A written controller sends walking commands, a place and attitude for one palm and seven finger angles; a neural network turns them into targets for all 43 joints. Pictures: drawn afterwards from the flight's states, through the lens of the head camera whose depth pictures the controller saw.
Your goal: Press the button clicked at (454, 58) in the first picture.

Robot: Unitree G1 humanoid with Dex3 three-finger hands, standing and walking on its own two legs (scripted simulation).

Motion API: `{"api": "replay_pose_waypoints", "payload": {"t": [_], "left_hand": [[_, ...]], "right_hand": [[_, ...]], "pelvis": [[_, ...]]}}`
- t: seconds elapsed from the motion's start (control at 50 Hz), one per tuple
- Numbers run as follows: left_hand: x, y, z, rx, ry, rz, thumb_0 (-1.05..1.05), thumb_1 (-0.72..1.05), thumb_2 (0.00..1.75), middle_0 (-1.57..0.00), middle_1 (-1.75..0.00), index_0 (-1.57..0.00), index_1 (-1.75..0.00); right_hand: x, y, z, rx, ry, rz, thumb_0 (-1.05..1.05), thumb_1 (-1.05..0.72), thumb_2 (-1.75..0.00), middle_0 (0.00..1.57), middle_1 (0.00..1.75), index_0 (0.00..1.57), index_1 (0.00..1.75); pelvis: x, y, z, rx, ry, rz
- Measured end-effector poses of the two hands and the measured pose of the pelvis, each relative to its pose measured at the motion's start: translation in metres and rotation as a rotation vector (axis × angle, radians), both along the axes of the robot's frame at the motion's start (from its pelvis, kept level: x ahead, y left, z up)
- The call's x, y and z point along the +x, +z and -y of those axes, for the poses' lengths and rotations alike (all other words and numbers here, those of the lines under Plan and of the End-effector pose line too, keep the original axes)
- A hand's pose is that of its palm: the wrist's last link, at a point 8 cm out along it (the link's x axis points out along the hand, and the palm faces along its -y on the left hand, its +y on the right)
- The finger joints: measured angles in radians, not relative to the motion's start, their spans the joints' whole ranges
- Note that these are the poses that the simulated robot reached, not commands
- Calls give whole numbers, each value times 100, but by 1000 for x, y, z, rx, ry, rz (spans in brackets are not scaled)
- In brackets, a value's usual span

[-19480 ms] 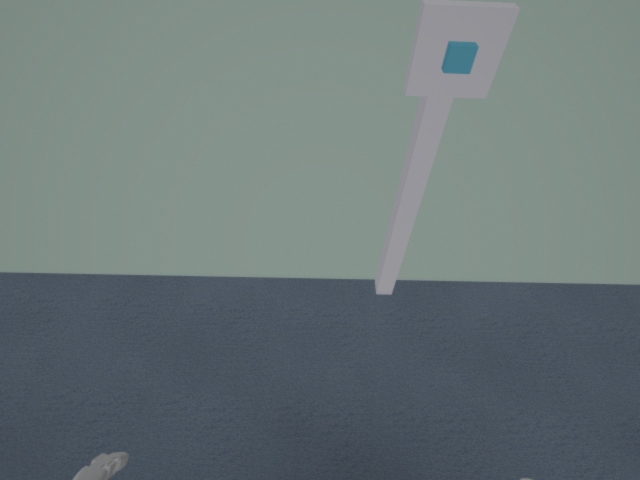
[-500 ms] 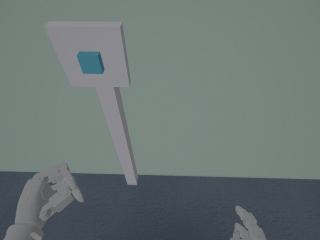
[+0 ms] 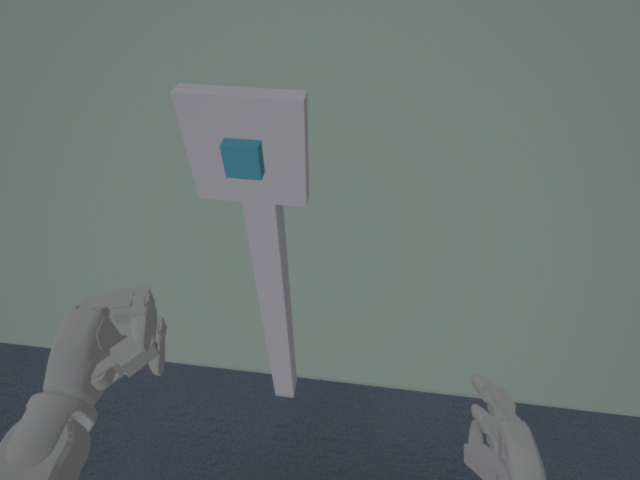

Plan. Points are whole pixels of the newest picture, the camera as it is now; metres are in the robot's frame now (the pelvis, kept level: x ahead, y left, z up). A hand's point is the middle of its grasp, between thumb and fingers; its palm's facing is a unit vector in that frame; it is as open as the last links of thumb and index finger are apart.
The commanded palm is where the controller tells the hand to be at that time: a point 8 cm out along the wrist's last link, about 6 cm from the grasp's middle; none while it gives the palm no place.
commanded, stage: raise the hand and make a fist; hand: left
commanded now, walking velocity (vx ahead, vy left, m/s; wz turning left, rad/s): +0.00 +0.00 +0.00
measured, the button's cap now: (243, 158) +0.50 +0.16 +0.16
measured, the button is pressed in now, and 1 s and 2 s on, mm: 0 0 0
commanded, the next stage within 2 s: aim a knuckle at the button in 0.66 s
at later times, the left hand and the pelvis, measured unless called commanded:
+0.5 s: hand (153, 316) +0.24 +0.20 +0.14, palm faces +0.01 -1.00 -0.06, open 3.1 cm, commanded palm +0.20 +0.25 +0.16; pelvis +0.00 -0.01 +0.01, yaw -1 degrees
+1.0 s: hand (172, 293) +0.26 +0.19 +0.16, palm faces +0.03 -1.00 -0.06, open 3.1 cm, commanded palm +0.23 +0.23 +0.16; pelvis -0.01 -0.03 +0.01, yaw +0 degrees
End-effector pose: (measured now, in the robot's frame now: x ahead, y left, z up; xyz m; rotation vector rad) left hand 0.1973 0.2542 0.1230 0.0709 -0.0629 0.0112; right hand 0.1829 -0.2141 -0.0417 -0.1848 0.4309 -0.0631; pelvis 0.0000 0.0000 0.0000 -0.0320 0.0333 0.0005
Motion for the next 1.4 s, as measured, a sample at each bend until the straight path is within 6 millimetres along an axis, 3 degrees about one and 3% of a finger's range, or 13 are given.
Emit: {"api": "replay_pose_waypoints", "payload": {"t": [0.14,0.3,0.48,0.64,0.86,0.98,1.12,1.3,1.4], "left_hand": [[8,15,-8,20,-3,-13,1,89,90,-130,-150,-130,-150],[24,45,-12,20,-1,48,1,90,90,-130,-150,-130,-150],[23,24,-1,-19,-10,-72,1,90,90,-130,-150,-130,-150],[12,41,6,11,24,40,1,89,90,-130,-150,-130,-150],[15,30,11,-4,16,-27,1,89,90,-130,-150,-130,-150],[36,35,14,-12,21,20,1,89,90,-131,-150,-130,-150],[67,26,27,-21,-35,-29,1,90,90,-130,-150,-130,-150],[90,25,27,-31,-4,-11,1,90,90,-130,-150,-130,-150],[103,22,38,-35,-35,-23,1,90,90,-130,-150,-130,-150]], "right_hand": [[5,0,-10,-1,36,-36,1,-90,-90,20,30,20,30],[-4,-5,-1,-5,18,-79,1,-90,-90,20,30,20,30],[-13,-1,18,-14,-35,-88,1,-91,-90,20,30,20,30],[-16,-1,25,-19,-23,-79,1,-91,-90,20,30,20,30],[-18,-4,29,-2,-31,-71,1,-91,-90,20,30,20,30],[-22,-9,34,-13,-36,-88,1,-91,-90,20,30,20,30],[-31,-12,42,-11,-79,-113,1,-91,-90,20,30,20,30],[-41,-18,46,-18,-105,-166,1,-91,-90,20,30,20,30],[-43,-22,43,-16,-108,-195,1,-91,-90,20,30,20,30]], "pelvis": [[3,6,0,4,4,21],[3,11,3,8,6,44],[0,13,9,17,-10,49],[-3,14,16,17,-2,65],[-8,14,24,21,-1,68],[-12,13,27,22,5,68],[-10,13,26,28,-11,48],[-6,13,23,29,-20,37],[-6,14,19,28,-19,27]]}}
